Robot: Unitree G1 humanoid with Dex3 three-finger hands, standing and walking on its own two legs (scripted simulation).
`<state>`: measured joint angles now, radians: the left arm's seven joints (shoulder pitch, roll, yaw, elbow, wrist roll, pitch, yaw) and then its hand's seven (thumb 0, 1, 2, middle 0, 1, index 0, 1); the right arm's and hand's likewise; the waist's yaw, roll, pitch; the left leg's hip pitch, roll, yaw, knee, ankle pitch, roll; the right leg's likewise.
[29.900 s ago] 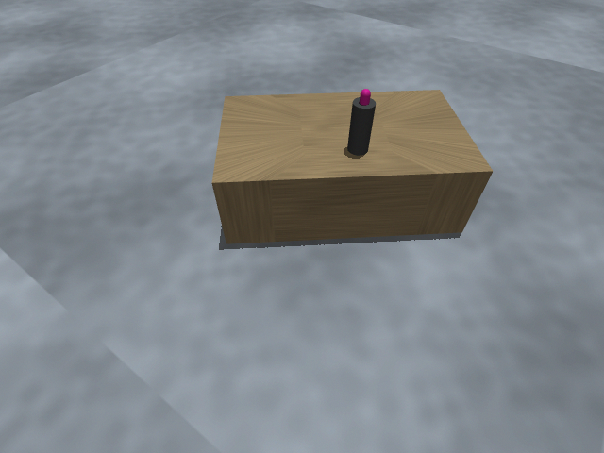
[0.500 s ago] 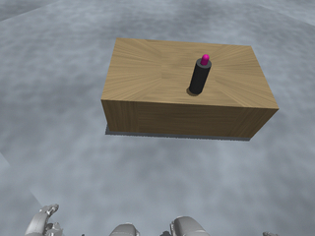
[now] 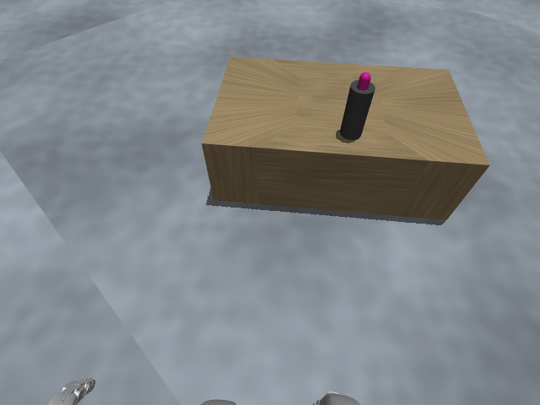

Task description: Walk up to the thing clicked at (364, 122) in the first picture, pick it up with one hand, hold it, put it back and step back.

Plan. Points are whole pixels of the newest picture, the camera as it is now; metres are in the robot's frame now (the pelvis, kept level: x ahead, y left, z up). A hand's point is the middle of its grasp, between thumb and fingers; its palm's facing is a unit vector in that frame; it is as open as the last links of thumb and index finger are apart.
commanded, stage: step back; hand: right
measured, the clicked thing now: (357, 105) +1.10 -0.24 -0.26
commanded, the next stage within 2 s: stand in 0.90 s
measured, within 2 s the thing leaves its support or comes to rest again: neither
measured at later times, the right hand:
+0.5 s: hand out of the picture +0.05 -0.26 -0.13, palm faces -0.06 +0.91 -0.40, open 7.4 cm
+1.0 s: hand out of the picture +0.13 -0.24 -0.13, palm faces -0.02 +0.94 -0.34, open 7.4 cm
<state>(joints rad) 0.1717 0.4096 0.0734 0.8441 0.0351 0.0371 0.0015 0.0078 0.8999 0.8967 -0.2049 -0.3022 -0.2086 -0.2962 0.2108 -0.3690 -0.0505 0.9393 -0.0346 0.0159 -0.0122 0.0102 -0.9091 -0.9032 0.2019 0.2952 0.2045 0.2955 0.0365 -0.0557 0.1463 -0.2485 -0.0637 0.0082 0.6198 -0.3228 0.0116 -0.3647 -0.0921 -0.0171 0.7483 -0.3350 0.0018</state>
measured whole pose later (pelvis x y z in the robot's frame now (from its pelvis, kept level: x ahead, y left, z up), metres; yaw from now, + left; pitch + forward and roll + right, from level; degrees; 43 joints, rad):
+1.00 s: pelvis +0.02 +0.01 +0.02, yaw +1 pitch -2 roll +0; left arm 0.04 0.36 0.03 1.06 0.00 -0.02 0.00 0.01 0.90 0.90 -0.20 -0.30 -0.20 -0.30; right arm 0.07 -0.33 -0.02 1.07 -0.01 -0.03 0.00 0.01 -0.91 -0.90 0.20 0.30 0.21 0.30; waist 0.01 -0.01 0.07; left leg -0.13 -0.01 0.00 0.46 -0.29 0.01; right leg -0.16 -0.03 -0.01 0.47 -0.27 0.02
